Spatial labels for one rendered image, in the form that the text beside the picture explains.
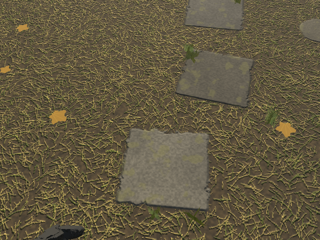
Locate left robot hand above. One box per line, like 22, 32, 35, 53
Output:
33, 224, 85, 240

